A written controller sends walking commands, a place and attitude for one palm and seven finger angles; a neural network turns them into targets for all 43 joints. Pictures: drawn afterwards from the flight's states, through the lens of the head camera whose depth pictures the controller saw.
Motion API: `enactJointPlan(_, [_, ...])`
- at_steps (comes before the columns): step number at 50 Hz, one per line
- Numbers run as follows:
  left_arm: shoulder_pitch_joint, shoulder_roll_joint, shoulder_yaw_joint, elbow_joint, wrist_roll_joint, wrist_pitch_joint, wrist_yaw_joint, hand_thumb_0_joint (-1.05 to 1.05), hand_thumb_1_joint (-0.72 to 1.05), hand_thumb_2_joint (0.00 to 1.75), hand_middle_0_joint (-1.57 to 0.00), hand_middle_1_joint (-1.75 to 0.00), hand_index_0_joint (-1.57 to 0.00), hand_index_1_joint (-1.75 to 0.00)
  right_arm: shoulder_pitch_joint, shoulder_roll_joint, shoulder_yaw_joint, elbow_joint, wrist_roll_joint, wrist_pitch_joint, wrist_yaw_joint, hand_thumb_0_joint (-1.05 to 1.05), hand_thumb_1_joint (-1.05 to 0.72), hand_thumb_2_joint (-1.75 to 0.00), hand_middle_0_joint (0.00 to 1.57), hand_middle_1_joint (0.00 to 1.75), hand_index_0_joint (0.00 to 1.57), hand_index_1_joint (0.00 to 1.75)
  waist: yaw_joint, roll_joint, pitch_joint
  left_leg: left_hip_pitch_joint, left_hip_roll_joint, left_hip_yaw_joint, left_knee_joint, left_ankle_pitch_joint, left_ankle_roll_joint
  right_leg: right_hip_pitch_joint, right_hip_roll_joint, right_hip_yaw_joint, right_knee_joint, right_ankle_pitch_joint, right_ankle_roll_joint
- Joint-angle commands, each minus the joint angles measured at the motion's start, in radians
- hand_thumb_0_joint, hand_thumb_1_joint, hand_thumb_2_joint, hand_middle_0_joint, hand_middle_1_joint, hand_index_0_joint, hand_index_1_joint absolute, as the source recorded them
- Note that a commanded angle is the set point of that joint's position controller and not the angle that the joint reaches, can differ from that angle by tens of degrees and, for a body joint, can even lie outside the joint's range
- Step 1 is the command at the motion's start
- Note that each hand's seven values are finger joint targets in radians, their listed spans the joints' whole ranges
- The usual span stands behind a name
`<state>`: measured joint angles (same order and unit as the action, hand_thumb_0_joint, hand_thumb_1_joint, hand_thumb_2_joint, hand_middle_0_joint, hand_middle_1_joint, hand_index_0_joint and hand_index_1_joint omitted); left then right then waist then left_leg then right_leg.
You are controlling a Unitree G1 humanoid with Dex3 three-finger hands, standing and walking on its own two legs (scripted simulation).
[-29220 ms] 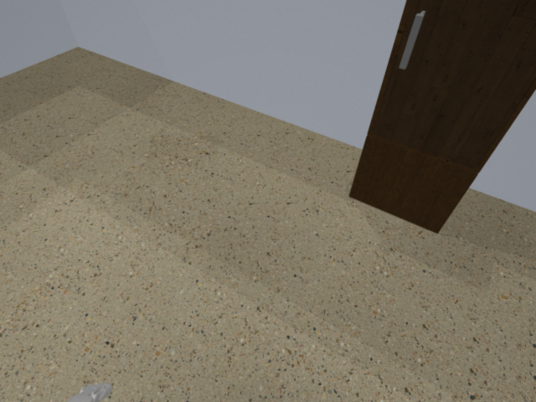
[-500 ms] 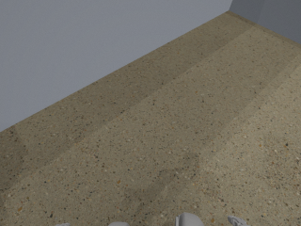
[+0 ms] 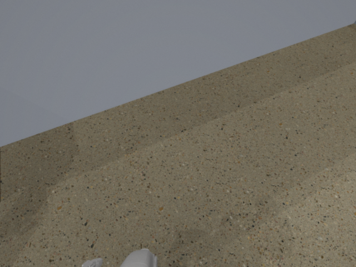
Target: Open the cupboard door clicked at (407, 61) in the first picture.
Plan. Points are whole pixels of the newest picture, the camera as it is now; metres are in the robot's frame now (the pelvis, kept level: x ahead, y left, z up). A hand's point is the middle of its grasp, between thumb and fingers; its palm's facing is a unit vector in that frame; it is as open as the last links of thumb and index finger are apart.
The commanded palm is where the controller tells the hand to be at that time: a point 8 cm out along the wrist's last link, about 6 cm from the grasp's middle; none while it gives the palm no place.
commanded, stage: turn to face it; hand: left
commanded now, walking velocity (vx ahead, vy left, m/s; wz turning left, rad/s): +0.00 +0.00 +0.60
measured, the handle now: out of the picture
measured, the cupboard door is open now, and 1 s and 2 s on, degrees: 44 44 44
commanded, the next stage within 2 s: take the last steps up to it in 1.80 s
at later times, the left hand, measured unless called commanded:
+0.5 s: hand out of the picture +0.08 +0.24 -0.16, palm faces +0.28 -0.92 -0.27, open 7.3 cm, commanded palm none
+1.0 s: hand out of the picture -0.06 +0.18 -0.19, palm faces +0.61 -0.76 -0.24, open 7.3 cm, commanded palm none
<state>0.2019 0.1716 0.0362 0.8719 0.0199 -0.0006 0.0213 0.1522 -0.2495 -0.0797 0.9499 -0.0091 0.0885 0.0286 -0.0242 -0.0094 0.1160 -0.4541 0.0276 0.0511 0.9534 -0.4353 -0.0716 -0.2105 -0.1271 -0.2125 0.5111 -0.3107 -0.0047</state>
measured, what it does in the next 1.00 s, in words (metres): steps on the spot, turning left: left foot, then right foot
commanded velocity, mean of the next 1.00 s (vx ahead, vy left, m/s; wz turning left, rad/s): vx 0.00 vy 0.00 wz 0.60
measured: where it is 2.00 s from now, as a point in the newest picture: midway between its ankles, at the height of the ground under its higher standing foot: outside the picture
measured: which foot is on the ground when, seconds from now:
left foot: up 0.00-0.10, down 0.12-0.56, up 0.58-0.98, down 1.00-1.00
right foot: down 0.00-0.12, up 0.14-0.54, down 0.56-1.00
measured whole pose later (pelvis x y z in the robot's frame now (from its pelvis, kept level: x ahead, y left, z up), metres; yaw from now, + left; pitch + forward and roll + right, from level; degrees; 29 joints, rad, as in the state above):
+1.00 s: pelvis +0.04 -0.01 -0.02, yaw +36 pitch +1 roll +1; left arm 0.27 0.22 0.07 0.91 0.02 0.01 0.01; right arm 0.08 -0.24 -0.07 0.92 -0.01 0.06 0.03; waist 0.01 -0.04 0.12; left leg -0.31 0.00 0.11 0.60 -0.29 -0.01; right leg -0.23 -0.18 -0.29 0.68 -0.43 0.03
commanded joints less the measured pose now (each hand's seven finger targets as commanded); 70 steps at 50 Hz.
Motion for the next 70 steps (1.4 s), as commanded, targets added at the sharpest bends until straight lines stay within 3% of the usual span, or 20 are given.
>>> enactJointPlan(1, [0.094, 0.237, 0.070, -0.028, 0.011, -0.011, 0.013, 0.00, 0.90, 0.90, -0.20, -0.30, -0.20, -0.30, -0.088, -0.025, 0.006, -0.109, 0.001, -0.047, 0.002, 0.00, -0.90, -0.90, 0.20, 0.30, 0.20, 0.30, 0.073, -0.207, -0.164, 0.005, -0.012, 0.065, -0.209, -0.020, 0.021, 0.218, -0.251, 0.115, -0.041, 0.703, -0.099])
enactJointPlan(4, [0.055, 0.242, 0.074, -0.025, 0.002, -0.007, 0.004, 0.00, 0.90, 0.90, -0.20, -0.30, -0.20, -0.30, 0.003, -0.060, -0.004, -0.093, -0.003, -0.055, 0.000, 0.00, -0.90, -0.90, 0.20, 0.30, 0.20, 0.30, 0.011, -0.157, -0.188, 0.228, -0.028, 0.072, -0.440, 0.166, 0.045, 0.088, -0.230, 0.049, 0.088, 0.575, -0.034])
enactJointPlan(5, [0.040, 0.223, 0.070, -0.041, -0.007, -0.003, 0.000, 0.00, 0.90, 0.90, -0.20, -0.30, -0.20, -0.30, 0.085, -0.120, -0.021, -0.075, -0.008, -0.062, -0.003, 0.00, -0.90, -0.90, 0.20, 0.30, 0.20, 0.30, -0.040, -0.011, -0.235, 0.407, 0.048, -0.026, -0.517, 0.366, 0.084, -0.054, -0.190, 0.006, 0.249, 0.405, 0.017])
enactJointPlan(6, [0.007, 0.144, 0.051, -0.086, -0.015, 0.003, -0.009, 0.00, 0.90, 0.90, -0.20, -0.30, -0.20, -0.30, 0.160, -0.244, -0.053, -0.068, -0.017, -0.069, -0.012, 0.00, -0.90, -0.90, 0.20, 0.30, 0.20, 0.30, -0.084, 0.325, -0.258, 0.546, 0.350, -0.446, -0.563, 0.761, 0.238, -0.364, -0.024, -0.006, 0.504, -0.279, 0.101])
enactJointPlan(7, [-0.075, 0.151, 0.042, -0.114, -0.004, 0.020, 0.000, 0.00, 0.90, 0.90, -0.20, -0.30, -0.20, -0.30, 0.211, -0.276, -0.058, -0.044, -0.011, -0.059, -0.025, 0.00, -0.90, -0.90, 0.20, 0.30, 0.20, 0.30, -0.104, 0.250, -0.268, 0.513, 0.423, -0.484, -0.557, 0.903, 0.331, -0.409, 0.000, 0.139, 0.629, -0.390, 0.089])
enactJointPlan(14, [-0.025, 0.152, 0.053, -0.038, 0.001, 0.030, -0.012, 0.00, 0.90, 0.90, -0.20, -0.30, -0.20, -0.30, 0.039, -0.170, -0.020, -0.096, -0.011, -0.082, -0.048, 0.00, -0.90, -0.90, 0.20, 0.30, 0.20, 0.30, 0.011, 0.099, -0.174, 0.345, 0.200, -0.271, -0.592, 0.654, 0.227, -0.366, 0.023, 0.211, 0.645, -0.070, 0.099])
enactJointPlan(25, [0.002, 0.143, 0.047, -0.061, -0.012, 0.015, -0.003, 0.00, 0.90, 0.90, -0.20, -0.30, -0.20, -0.30, -0.002, -0.176, -0.040, -0.106, -0.015, -0.061, -0.039, 0.00, -0.90, -0.90, 0.20, 0.30, 0.20, 0.30, 0.035, 0.172, -0.180, 0.173, 0.143, -0.380, -0.504, 0.535, 0.209, -0.025, 0.120, 0.177, 0.086, -0.017, 0.078])
enactJointPlan(26, [0.050, 0.160, 0.054, -0.050, -0.012, 0.005, 0.001, 0.00, 0.90, 0.90, -0.20, -0.30, -0.20, -0.30, -0.021, -0.160, -0.038, -0.111, -0.008, -0.060, -0.037, 0.00, -0.90, -0.90, 0.20, 0.30, 0.20, 0.30, 0.065, 0.124, -0.192, 0.101, 0.101, -0.361, -0.454, 0.458, 0.170, 0.098, 0.103, 0.185, -0.065, 0.090, 0.072])
enactJointPlan(28, [0.097, 0.313, 0.081, -0.046, 0.011, -0.011, 0.015, 0.00, 0.90, 0.90, -0.20, -0.30, -0.20, -0.30, -0.009, -0.059, -0.027, -0.145, 0.004, -0.064, -0.028, 0.00, -0.90, -0.90, 0.20, 0.30, 0.20, 0.30, 0.090, -0.337, -0.202, -0.177, -0.131, -0.087, -0.036, -0.172, 0.029, 0.260, -0.342, 0.610, -0.242, 0.267, -0.093])
enactJointPlan(29, [0.079, 0.304, 0.072, -0.053, 0.003, -0.006, 0.019, 0.00, 0.90, 0.90, -0.20, -0.30, -0.20, -0.30, -0.007, -0.109, -0.037, -0.136, -0.003, -0.055, -0.025, 0.00, -0.90, -0.90, 0.20, 0.30, 0.20, 0.30, 0.078, -0.262, -0.186, -0.132, -0.067, -0.135, 0.161, -0.195, 0.038, 0.127, -0.393, 0.564, -0.228, 0.314, -0.154])
enactJointPlan(31, [-0.033, 0.201, 0.049, -0.072, -0.002, -0.008, 0.022, 0.00, 0.90, 0.90, -0.20, -0.30, -0.20, -0.30, 0.010, -0.090, -0.038, -0.086, -0.010, -0.034, -0.018, 0.00, -0.90, -0.90, 0.20, 0.30, 0.20, 0.30, 0.012, -0.216, -0.112, -0.149, -0.022, -0.126, 0.310, -0.054, 0.024, 0.062, -0.249, 0.401, -0.202, 0.337, -0.126])
enactJointPlan(34, [-0.022, 0.169, 0.040, -0.071, -0.004, -0.014, 0.018, 0.00, 0.90, 0.90, -0.20, -0.30, -0.20, -0.30, 0.005, -0.056, -0.022, -0.075, -0.005, -0.028, -0.004, 0.00, -0.90, -0.90, 0.20, 0.30, 0.20, 0.30, 0.006, -0.190, -0.127, -0.142, -0.011, -0.069, 0.261, 0.031, 0.001, 0.125, -0.174, 0.207, -0.151, 0.551, -0.084])
enactJointPlan(44, [0.099, 0.223, 0.068, -0.016, 0.012, -0.011, 0.014, 0.00, 0.90, 0.90, -0.20, -0.30, -0.20, -0.30, -0.114, -0.022, 0.005, -0.104, 0.000, -0.039, 0.003, 0.00, -0.90, -0.90, 0.20, 0.30, 0.20, 0.30, 0.070, -0.201, -0.137, 0.003, -0.011, 0.051, -0.179, -0.016, 0.023, 0.201, -0.248, 0.111, -0.062, 0.673, -0.100])
enactJointPlan(48, [0.063, 0.245, 0.077, -0.018, -0.003, -0.009, 0.003, 0.00, 0.90, 0.90, -0.20, -0.30, -0.20, -0.30, 0.015, -0.074, -0.007, -0.082, -0.007, -0.057, -0.003, 0.00, -0.90, -0.90, 0.20, 0.30, 0.20, 0.30, -0.015, -0.122, -0.204, 0.291, -0.035, 0.070, -0.483, 0.227, 0.062, 0.078, -0.226, 0.025, 0.162, 0.622, -0.024])
enactJointPlan(49, [0.053, 0.206, 0.070, -0.038, -0.009, -0.006, -0.003, 0.00, 0.90, 0.90, -0.20, -0.30, -0.20, -0.30, 0.083, -0.159, -0.029, -0.070, -0.014, -0.065, -0.006, 0.00, -0.90, -0.90, 0.20, 0.30, 0.20, 0.30, -0.053, 0.077, -0.265, 0.481, 0.116, -0.125, -0.529, 0.454, 0.125, -0.113, -0.142, -0.014, 0.363, 0.330, 0.036])
enactJointPlan(50, [-0.006, 0.134, 0.045, -0.089, -0.015, 0.001, -0.008, 0.00, 0.90, 0.90, -0.20, -0.30, -0.20, -0.30, 0.162, -0.268, -0.058, -0.062, -0.015, -0.066, -0.018, 0.00, -0.90, -0.90, 0.20, 0.30, 0.20, 0.30, -0.099, 0.337, -0.281, 0.569, 0.380, -0.491, -0.561, 0.919, 0.286, -0.379, 0.001, 0.030, 0.595, -0.360, 0.097])
enactJointPlan(51, [-0.054, 0.165, 0.046, -0.106, -0.005, 0.019, 0.002, 0.00, 0.90, 0.90, -0.20, -0.30, -0.20, -0.30, 0.187, -0.272, -0.052, -0.042, -0.009, -0.058, -0.026, 0.00, -0.90, -0.90, 0.20, 0.30, 0.20, 0.30, -0.094, 0.202, -0.291, 0.546, 0.422, -0.452, -0.539, 0.941, 0.346, -0.398, -0.008, 0.170, 0.670, -0.376, 0.077])
enactJointPlan(56, [-0.023, 0.156, 0.056, -0.041, 0.003, 0.034, -0.012, 0.00, 0.90, 0.90, -0.20, -0.30, -0.20, -0.30, -0.008, -0.170, -0.021, -0.101, -0.015, -0.074, -0.046, 0.00, -0.90, -0.90, 0.20, 0.30, 0.20, 0.30, 0.009, 0.121, -0.137, 0.292, 0.213, -0.291, -0.614, 0.545, 0.239, -0.352, 0.010, 0.211, 0.658, -0.098, 0.091])
enactJointPlan(65, [-0.089, 0.142, 0.045, -0.078, -0.003, 0.026, -0.007, 0.00, 0.90, 0.90, -0.20, -0.30, -0.20, -0.30, 0.053, -0.174, -0.032, -0.082, -0.019, -0.071, -0.039, 0.00, -0.90, -0.90, 0.20, 0.30, 0.20, 0.30, -0.010, 0.169, -0.162, 0.305, 0.172, -0.354, -0.579, 0.570, 0.242, -0.258, 0.076, 0.195, 0.366, -0.116, 0.098])
enactJointPlan(70, [0.002, 0.147, 0.050, -0.063, -0.013, 0.007, 0.001, 0.00, 0.90, 0.90, -0.20, -0.30, -0.20, -0.30, 0.006, -0.166, -0.039, -0.100, -0.012, -0.063, -0.041, 0.00, -0.90, -0.90, 0.20, 0.30, 0.20, 0.30, 0.042, 0.167, -0.200, 0.188, 0.126, -0.398, -0.476, 0.613, 0.199, 0.012, 0.121, 0.182, 0.021, 0.025, 0.077])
